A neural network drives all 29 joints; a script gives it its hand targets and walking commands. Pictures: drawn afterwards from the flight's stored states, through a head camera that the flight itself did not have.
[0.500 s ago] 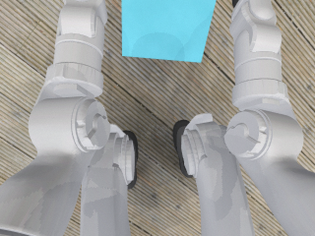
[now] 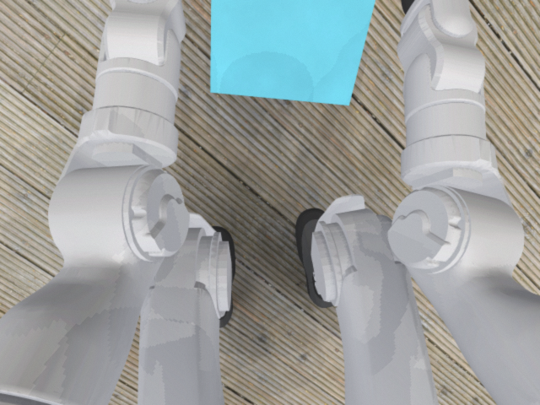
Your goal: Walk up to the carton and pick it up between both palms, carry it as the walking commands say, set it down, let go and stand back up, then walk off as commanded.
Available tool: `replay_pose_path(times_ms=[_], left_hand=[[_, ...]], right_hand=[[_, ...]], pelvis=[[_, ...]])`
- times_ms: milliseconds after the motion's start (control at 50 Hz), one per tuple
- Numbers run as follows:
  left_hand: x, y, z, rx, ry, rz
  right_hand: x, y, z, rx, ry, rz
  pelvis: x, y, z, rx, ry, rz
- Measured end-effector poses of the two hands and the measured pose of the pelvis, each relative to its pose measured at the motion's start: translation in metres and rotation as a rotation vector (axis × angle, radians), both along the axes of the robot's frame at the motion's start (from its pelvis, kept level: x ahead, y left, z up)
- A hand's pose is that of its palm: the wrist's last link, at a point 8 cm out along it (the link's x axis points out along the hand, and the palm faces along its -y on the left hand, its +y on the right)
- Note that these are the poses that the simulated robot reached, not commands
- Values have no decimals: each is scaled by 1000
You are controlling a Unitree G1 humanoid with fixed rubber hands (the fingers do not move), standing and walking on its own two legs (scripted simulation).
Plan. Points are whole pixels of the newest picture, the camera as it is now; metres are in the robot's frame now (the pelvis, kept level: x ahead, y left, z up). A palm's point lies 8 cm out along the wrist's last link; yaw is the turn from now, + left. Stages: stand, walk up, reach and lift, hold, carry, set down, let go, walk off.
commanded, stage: set down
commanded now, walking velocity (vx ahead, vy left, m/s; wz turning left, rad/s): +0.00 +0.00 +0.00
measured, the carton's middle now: out of the picture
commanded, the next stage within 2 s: none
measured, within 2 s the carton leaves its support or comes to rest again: neither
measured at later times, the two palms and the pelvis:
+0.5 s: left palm out of the picture +0.57 +0.09 -0.17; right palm (413, 6) +0.53 -0.17 -0.17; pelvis +0.00 +0.00 +0.00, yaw +0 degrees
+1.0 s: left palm out of the picture +0.55 +0.12 -0.16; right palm (425, 37) +0.49 -0.19 -0.16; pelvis -0.03 -0.01 +0.00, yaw +1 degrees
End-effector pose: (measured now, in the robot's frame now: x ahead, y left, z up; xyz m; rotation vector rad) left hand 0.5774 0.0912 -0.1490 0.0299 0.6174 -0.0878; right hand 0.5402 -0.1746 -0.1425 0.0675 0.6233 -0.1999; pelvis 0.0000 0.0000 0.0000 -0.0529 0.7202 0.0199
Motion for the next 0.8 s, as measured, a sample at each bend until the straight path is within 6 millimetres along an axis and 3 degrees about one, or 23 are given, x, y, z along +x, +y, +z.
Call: replay_pose_path(times_ms=[300, 420, 560, 680, 800], left_hand=[[1, 1, -3, 7, -20, -12], [-5, 1, -11, 29, 2, -29], [-19, 4, -28, 55, 52, -47], [-45, 14, -53, 89, 124, -44], [-48, 27, -43, 93, 110, -12]], right_hand=[[0, -1, -3, -18, -10, 10], [-6, 0, -13, -30, 29, 20], [-22, 2, -32, -43, 112, 45], [-46, -8, -48, -56, 170, 2], [-61, -16, -48, -40, 167, -35]], pelvis=[[1, 0, -3, -2, -9, 0], [0, 0, -3, -1, -20, 0], [-4, -1, -4, -5, -42, 2], [-12, 0, -2, -7, -80, 6], [-24, -1, -4, 2, -123, 9]])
